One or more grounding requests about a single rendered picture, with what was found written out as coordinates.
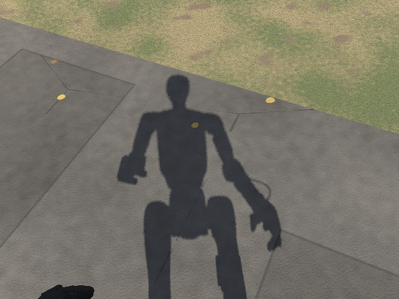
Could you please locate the left robot hand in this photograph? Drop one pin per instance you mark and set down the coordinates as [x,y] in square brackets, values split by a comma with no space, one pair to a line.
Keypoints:
[71,292]

